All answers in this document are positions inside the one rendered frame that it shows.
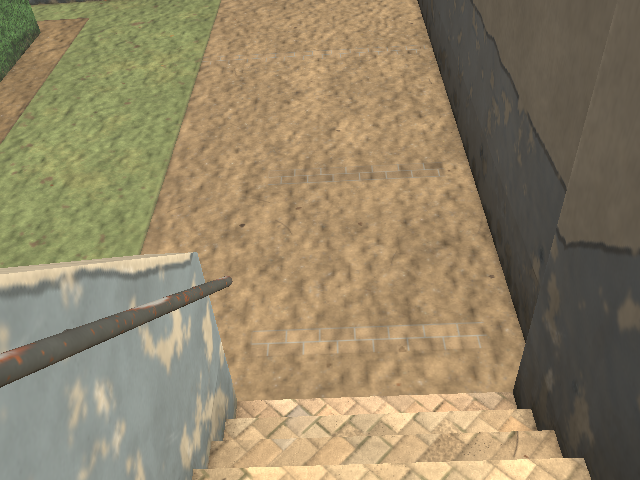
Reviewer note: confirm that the stairs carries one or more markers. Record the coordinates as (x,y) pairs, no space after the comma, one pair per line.
(464,436)

